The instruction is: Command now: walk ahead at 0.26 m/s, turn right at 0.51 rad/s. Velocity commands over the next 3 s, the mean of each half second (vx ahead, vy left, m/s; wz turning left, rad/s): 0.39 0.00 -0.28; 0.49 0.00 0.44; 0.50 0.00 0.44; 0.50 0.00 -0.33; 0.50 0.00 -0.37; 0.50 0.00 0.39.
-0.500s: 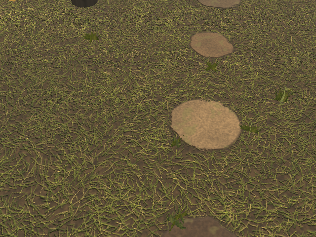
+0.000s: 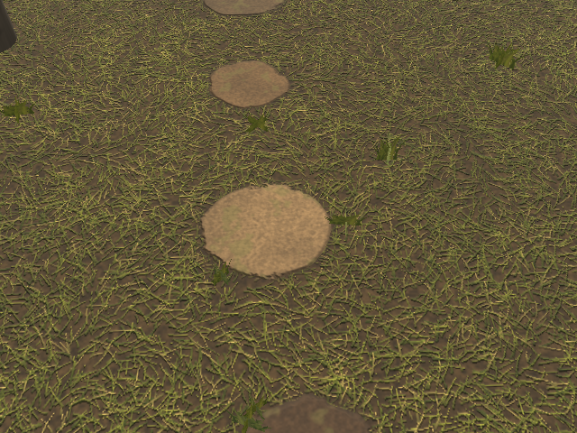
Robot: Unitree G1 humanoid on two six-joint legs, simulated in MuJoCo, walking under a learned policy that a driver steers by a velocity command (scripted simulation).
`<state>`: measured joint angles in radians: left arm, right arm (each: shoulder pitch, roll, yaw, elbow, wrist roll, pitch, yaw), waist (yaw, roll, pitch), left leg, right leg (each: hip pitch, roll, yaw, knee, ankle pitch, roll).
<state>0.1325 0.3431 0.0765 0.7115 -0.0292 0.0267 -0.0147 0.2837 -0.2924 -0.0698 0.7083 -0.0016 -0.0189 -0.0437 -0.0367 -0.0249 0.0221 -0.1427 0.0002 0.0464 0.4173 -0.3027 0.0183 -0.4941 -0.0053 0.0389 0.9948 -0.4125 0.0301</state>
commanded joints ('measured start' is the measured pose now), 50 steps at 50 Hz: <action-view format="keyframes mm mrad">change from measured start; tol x32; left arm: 1 -148 34 -7 -126 0 -32 -25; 10 318 217 72 -47 -9 -33 -6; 50 -64 20 -49 -141 35 -133 14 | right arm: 1 8 -180 -47 -62 4 -22 0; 50 16 -180 -36 -74 25 -36 32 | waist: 1 -53 125 26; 11 145 -280 -213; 29 128 -6 96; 37 -83 170 -481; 50 -23 103 -29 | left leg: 1 135 261 -217 -237 -17 173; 8 -63 255 -16 -53 134 109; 12 -787 35 -131 890 -247 -43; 25 -528 75 -48 273 459 -27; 34 -216 -96 62 141 192 127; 37 631 337 -899 -43 36 443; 50 -208 51 -291 -158 221 210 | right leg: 1 -184 -63 -21 -94 56 13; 9 460 61 -150 -450 137 -106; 11 782 -347 790 -752 -177 -387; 27 470 -195 -81 -890 542 -174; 34 637 -213 -158 -354 1360 -125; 37 -207 90 75 487 -144 -24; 50 44 -13 -4 -355 474 71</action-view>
